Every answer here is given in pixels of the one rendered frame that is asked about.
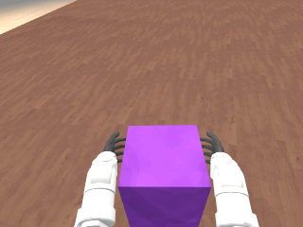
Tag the robot right hand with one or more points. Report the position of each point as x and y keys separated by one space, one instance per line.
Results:
x=216 y=145

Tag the robot right forearm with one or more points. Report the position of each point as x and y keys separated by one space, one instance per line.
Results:
x=230 y=191

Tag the robot left forearm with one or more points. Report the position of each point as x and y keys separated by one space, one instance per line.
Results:
x=97 y=209

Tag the carton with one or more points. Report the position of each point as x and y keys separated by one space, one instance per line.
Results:
x=163 y=180

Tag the robot left hand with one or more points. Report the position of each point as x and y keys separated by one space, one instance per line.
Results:
x=111 y=145

